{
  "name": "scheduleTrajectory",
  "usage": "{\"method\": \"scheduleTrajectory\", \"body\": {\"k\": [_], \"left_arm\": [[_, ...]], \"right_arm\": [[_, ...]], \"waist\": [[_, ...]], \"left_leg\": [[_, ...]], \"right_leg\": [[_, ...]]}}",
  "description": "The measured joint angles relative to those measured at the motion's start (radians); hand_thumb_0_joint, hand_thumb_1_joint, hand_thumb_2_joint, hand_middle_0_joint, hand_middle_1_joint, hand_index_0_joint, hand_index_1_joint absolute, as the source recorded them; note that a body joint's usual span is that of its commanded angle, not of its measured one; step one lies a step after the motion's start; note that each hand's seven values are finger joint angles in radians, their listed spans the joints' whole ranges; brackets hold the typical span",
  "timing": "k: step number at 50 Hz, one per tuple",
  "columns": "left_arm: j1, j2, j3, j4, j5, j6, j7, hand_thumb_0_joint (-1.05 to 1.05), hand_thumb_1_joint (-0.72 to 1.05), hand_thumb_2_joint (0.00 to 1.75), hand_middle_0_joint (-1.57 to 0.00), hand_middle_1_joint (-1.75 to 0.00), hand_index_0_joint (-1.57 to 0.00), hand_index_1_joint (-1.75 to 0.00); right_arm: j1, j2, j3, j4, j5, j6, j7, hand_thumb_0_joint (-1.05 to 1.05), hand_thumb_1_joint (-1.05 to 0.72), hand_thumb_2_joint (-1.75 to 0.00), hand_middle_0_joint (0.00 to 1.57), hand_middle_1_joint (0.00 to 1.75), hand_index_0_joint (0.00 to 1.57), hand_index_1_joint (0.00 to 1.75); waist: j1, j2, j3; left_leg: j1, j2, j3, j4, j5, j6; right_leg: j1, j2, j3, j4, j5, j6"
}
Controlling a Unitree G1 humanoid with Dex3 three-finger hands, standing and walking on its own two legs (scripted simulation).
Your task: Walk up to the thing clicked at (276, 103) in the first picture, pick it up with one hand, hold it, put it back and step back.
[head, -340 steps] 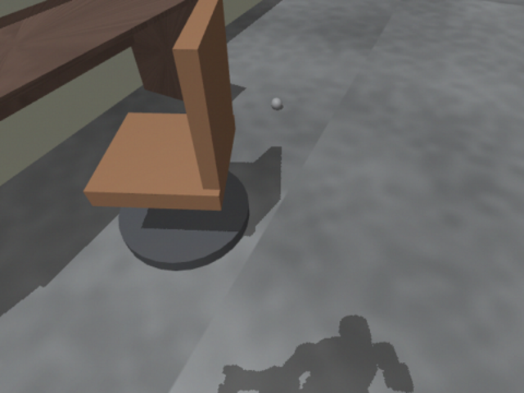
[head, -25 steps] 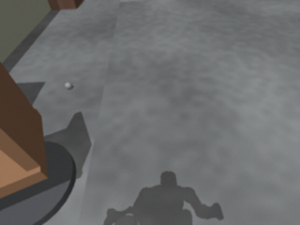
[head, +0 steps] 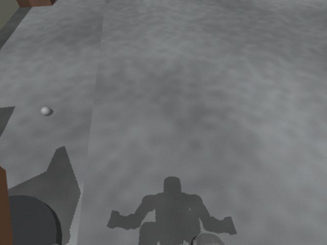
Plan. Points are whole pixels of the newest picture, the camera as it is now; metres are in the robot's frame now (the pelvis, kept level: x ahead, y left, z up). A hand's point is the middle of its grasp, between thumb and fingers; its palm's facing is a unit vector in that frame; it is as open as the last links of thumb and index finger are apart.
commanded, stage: walk up
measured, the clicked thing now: (46, 111) +1.27 +0.98 -0.73
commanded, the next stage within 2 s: none
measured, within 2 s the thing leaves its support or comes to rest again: neither
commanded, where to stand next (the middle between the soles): +0.98 +0.02 m, yaw +1 degrees
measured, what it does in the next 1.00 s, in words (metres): walks ahead: right foot, then left foot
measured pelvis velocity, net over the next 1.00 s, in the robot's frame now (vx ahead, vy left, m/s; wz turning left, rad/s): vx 0.47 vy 0.00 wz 0.00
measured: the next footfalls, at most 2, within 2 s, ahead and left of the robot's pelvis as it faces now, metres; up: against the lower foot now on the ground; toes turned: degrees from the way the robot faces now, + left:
right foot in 0.04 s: +0.19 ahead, -0.14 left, +0.00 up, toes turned -6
left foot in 0.42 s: +0.38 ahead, +0.15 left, +0.00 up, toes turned +8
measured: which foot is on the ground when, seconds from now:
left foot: down 0.00-0.06, up 0.08-0.40, down 0.42-0.90, up 0.92-1.00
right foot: up 0.00-0.02, down 0.04-0.44, up 0.46-0.86, down 0.88-1.00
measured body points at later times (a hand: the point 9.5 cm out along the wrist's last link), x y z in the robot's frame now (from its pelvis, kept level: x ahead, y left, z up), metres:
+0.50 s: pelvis +0.26 +0.03 -0.02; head +0.28 +0.05 +0.43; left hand +0.28 +0.36 -0.14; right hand +0.38 -0.29 -0.10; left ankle +0.34 +0.14 -0.73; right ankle +0.17 -0.12 -0.69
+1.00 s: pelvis +0.47 +0.00 -0.01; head +0.49 -0.03 +0.44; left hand +0.61 +0.31 -0.09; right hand +0.49 -0.32 -0.14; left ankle +0.39 +0.13 -0.67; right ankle +0.55 -0.11 -0.73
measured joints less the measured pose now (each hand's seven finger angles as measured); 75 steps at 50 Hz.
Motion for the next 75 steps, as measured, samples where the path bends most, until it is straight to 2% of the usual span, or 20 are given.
{"method": "scheduleTrajectory", "body": {"k": [2, 4, 7, 9, 15, 20, 23, 26, 28, 35, 40, 44, 47, 49, 52, 61, 66, 68, 70, 75], "left_arm": [[0.004, 0.007, 0.006, -0.002, 0.003, -0.006, 0.001, 0.00, 0.91, 0.90, -0.20, -0.30, -0.21, -0.30], [-0.006, -0.004, 0.018, -0.005, 0.005, -0.020, 0.013, 0.00, 0.91, 0.90, -0.20, -0.30, -0.21, -0.30], [0.001, -0.029, 0.009, -0.029, -0.009, -0.036, 0.029, 0.00, 0.91, 0.90, -0.20, -0.30, -0.21, -0.30], [0.018, -0.046, -0.002, -0.037, -0.015, -0.038, 0.037, 0.00, 0.91, 0.90, -0.20, -0.30, -0.21, -0.30], [0.082, -0.043, -0.011, -0.035, -0.003, -0.032, 0.042, 0.00, 0.90, 0.90, -0.20, -0.30, -0.21, -0.30], [0.118, -0.011, -0.008, -0.029, 0.001, -0.023, 0.039, 0.00, 0.90, 0.90, -0.20, -0.30, -0.21, -0.30], [0.126, 0.001, -0.007, -0.012, 0.000, -0.006, 0.045, 0.00, 0.90, 0.90, -0.20, -0.30, -0.21, -0.30], [0.101, -0.001, -0.018, 0.012, -0.009, 0.013, 0.059, 0.01, 0.91, 0.90, -0.20, -0.30, -0.21, -0.30], [0.084, 0.004, -0.020, 0.014, -0.016, 0.009, 0.059, 0.01, 0.91, 0.90, -0.20, -0.30, -0.21, -0.30], [0.024, -0.003, -0.014, -0.017, -0.009, 0.014, 0.030, 0.00, 0.91, 0.90, -0.20, -0.30, -0.20, -0.30], [-0.021, -0.016, -0.006, -0.026, -0.003, 0.021, 0.012, 0.00, 0.91, 0.90, -0.20, -0.30, -0.20, -0.30], [-0.041, -0.021, 0.001, -0.031, -0.002, 0.010, 0.010, 0.00, 0.91, 0.90, -0.20, -0.30, -0.20, -0.30], [-0.062, -0.041, 0.005, -0.048, -0.002, -0.015, 0.026, 0.00, 0.91, 0.90, -0.20, -0.30, -0.21, -0.30], [-0.060, -0.055, -0.004, -0.062, -0.013, -0.022, 0.034, 0.00, 0.91, 0.90, -0.20, -0.30, -0.21, -0.30], [-0.032, -0.072, -0.014, -0.070, -0.017, -0.024, 0.043, 0.00, 0.91, 0.90, -0.20, -0.30, -0.21, -0.30], [0.081, -0.043, -0.004, -0.062, 0.000, -0.018, 0.039, 0.00, 0.90, 0.90, -0.20, -0.30, -0.21, -0.30], [0.134, -0.011, -0.004, -0.044, 0.002, 0.000, 0.034, 0.00, 0.90, 0.90, -0.20, -0.30, -0.21, -0.30], [0.136, 0.000, -0.001, -0.025, -0.001, 0.014, 0.043, 0.00, 0.90, 0.90, -0.20, -0.30, -0.21, -0.30], [0.124, -0.002, -0.007, -0.005, -0.005, 0.027, 0.054, 0.01, 0.91, 0.90, -0.20, -0.30, -0.21, -0.30], [0.091, 0.006, -0.013, -0.003, -0.016, 0.026, 0.055, 0.01, 0.91, 0.90, -0.20, -0.30, -0.20, -0.30]], "right_arm": [[0.018, -0.010, -0.002, 0.007, 0.001, 0.010, -0.003, 0.00, -0.90, -0.90, 0.20, 0.30, 0.20, 0.30], [0.019, -0.020, -0.004, 0.020, 0.002, 0.022, -0.013, 0.00, -0.90, -0.90, 0.20, 0.30, 0.20, 0.30], [-0.012, -0.020, 0.006, 0.043, 0.009, 0.041, -0.023, 0.01, -0.90, -0.90, 0.20, 0.30, 0.20, 0.30], [-0.036, -0.021, 0.011, 0.043, 0.016, 0.038, -0.022, 0.01, -0.91, -0.90, 0.20, 0.30, 0.20, 0.30], [-0.089, -0.003, 0.010, -0.001, 0.006, 0.023, 0.007, 0.00, -0.91, -0.90, 0.20, 0.30, 0.20, 0.30], [-0.102, 0.001, -0.002, -0.009, -0.003, 0.017, 0.025, 0.00, -0.90, -0.90, 0.20, 0.30, 0.20, 0.30], [-0.106, -0.002, -0.014, -0.019, -0.014, -0.004, 0.014, 0.00, -0.90, -0.90, 0.20, 0.30, 0.20, 0.30], [-0.098, 0.010, -0.011, -0.031, 0.006, -0.015, -0.003, 0.00, -0.90, -0.90, 0.20, 0.30, 0.20, 0.30], [-0.080, 0.023, 0.000, -0.034, 0.011, -0.016, -0.014, 0.00, -0.90, -0.90, 0.20, 0.30, 0.20, 0.30], [0.002, 0.023, 0.016, -0.027, 0.007, -0.019, -0.025, 0.00, -0.90, -0.90, 0.20, 0.30, 0.20, 0.30], [0.047, 0.010, 0.012, -0.019, 0.007, -0.006, -0.023, 0.00, -0.90, -0.90, 0.20, 0.30, 0.20, 0.30], [0.078, 0.000, 0.013, -0.013, 0.006, 0.011, -0.027, 0.00, -0.90, -0.90, 0.20, 0.30, 0.20, 0.30], [0.055, 0.000, 0.017, 0.004, 0.006, 0.030, -0.036, 0.00, -0.90, -0.90, 0.20, 0.30, 0.20, 0.30], [0.033, 0.001, 0.024, 0.014, 0.010, 0.036, -0.037, 0.01, -0.90, -0.90, 0.20, 0.30, 0.20, 0.30], [0.006, -0.003, 0.027, 0.013, 0.013, 0.032, -0.031, 0.01, -0.91, -0.90, 0.20, 0.30, 0.20, 0.30], [-0.030, -0.006, 0.004, 0.009, -0.013, 0.032, 0.004, 0.00, -0.91, -0.90, 0.20, 0.30, 0.20, 0.30], [-0.035, -0.014, -0.008, 0.011, -0.014, 0.017, 0.004, 0.00, -0.90, -0.90, 0.20, 0.30, 0.20, 0.30], [-0.048, -0.004, -0.011, 0.002, -0.018, -0.001, -0.008, 0.00, -0.90, -0.90, 0.20, 0.30, 0.20, 0.30], [-0.052, 0.004, -0.006, -0.020, -0.007, -0.014, -0.015, 0.00, -0.90, -0.90, 0.20, 0.30, 0.20, 0.30], [-0.033, 0.033, 0.022, -0.045, 0.007, -0.020, -0.031, 0.00, -0.90, -0.90, 0.20, 0.30, 0.20, 0.30]], "waist": [[0.002, 0.012, -0.014], [0.011, 0.056, -0.009], [0.038, 0.079, 0.000], [0.051, 0.092, 0.002], [0.072, 0.079, 0.006], [0.088, 0.041, 0.001], [0.078, -0.006, 0.003], [0.052, -0.026, 0.010], [0.043, -0.048, 0.011], [0.015, -0.049, 0.023], [-0.008, -0.021, 0.031], [-0.018, 0.005, 0.013], [-0.010, 0.049, 0.034], [0.004, 0.057, 0.040], [0.021, 0.074, 0.036], [0.063, 0.052, 0.013], [0.076, 0.022, -0.007], [0.072, -0.023, 0.003], [0.056, -0.029, 0.011], [0.039, -0.058, 0.023]], "left_leg": [[0.020, 0.013, -0.002, 0.061, -0.075, -0.011], [-0.024, 0.051, -0.044, 0.251, -0.133, 0.018], [-0.179, -0.003, -0.128, 0.595, -0.112, 0.039], [-0.270, -0.018, -0.139, 0.660, -0.064, 0.044], [-0.419, 0.019, -0.123, 0.382, 0.032, 0.021], [-0.394, 0.029, -0.091, 0.159, 0.173, 0.026], [-0.363, -0.007, -0.052, 0.197, 0.174, 0.039], [-0.317, -0.016, -0.036, 0.212, 0.107, 0.049], [-0.256, -0.026, -0.022, 0.154, 0.106, 0.047], [-0.084, -0.045, -0.001, -0.014, 0.100, 0.046], [0.002, -0.042, 0.006, -0.032, 0.040, 0.022], [0.024, -0.019, 0.001, 0.068, -0.077, -0.004], [-0.082, 0.004, -0.070, 0.382, -0.135, 0.033], [-0.182, -0.023, -0.112, 0.566, -0.107, 0.045], [-0.300, -0.017, -0.134, 0.614, -0.030, 0.047], [-0.411, 0.044, -0.124, 0.246, 0.124, 0.007], [-0.323, 0.018, -0.092, 0.110, 0.186, 0.021], [-0.310, -0.014, -0.064, 0.149, 0.173, 0.025], [-0.292, -0.017, -0.061, 0.168, 0.133, 0.034], [-0.187, -0.027, -0.041, 0.074, 0.125, 0.036]], "right_leg": [[0.044, 0.012, -0.024, -0.051, 0.020, -0.009], [0.058, 0.043, -0.051, 0.011, -0.007, -0.002], [0.101, 0.050, -0.060, 0.041, -0.084, -0.003], [0.159, 0.053, -0.066, -0.011, -0.089, -0.004], [0.295, 0.057, -0.078, -0.130, -0.117, 0.003], [0.372, 0.038, -0.086, -0.098, -0.223, 0.031], [0.325, -0.005, -0.037, 0.129, -0.316, 0.003], [0.176, 0.052, 0.052, 0.452, -0.286, -0.028], [0.095, 0.060, 0.062, 0.505, -0.229, -0.030], [-0.050, 0.013, 0.029, 0.270, -0.108, 0.003], [-0.030, 0.004, 0.005, 0.044, 0.006, -0.010], [0.060, 0.036, -0.017, -0.062, 0.030, -0.025], [0.073, 0.067, -0.045, 0.015, -0.018, -0.023], [0.106, 0.068, -0.049, 0.004, -0.042, -0.029], [0.175, 0.078, -0.057, -0.067, -0.039, -0.029], [0.307, 0.085, -0.079, -0.151, -0.102, -0.021], [0.339, 0.059, -0.082, -0.060, -0.224, 0.011], [0.296, 0.026, -0.038, 0.093, -0.277, -0.008], [0.210, 0.057, 0.013, 0.307, -0.308, -0.023], [0.045, 0.055, 0.043, 0.414, -0.220, -0.021]]}}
